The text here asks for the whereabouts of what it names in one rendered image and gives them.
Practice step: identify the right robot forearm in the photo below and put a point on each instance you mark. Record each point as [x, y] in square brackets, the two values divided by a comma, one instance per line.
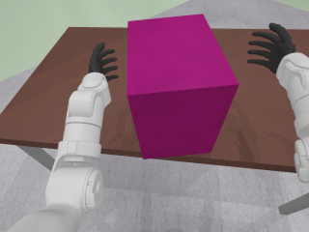
[293, 75]

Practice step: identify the table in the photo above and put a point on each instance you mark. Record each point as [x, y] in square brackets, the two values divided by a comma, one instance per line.
[257, 133]

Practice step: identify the left robot forearm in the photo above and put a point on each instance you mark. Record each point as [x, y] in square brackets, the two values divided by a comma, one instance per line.
[83, 123]

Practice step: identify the carton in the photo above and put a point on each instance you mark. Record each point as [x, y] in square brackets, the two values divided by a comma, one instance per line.
[179, 85]

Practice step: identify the left robot hand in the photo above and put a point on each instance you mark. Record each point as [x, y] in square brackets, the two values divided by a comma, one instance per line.
[96, 64]

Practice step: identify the right robot hand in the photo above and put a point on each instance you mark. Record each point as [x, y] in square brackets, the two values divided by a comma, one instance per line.
[280, 47]

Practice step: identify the right robot upper arm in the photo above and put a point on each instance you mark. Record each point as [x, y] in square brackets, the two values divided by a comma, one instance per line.
[301, 158]

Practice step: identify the left robot upper arm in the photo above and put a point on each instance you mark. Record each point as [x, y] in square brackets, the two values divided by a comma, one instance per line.
[72, 193]

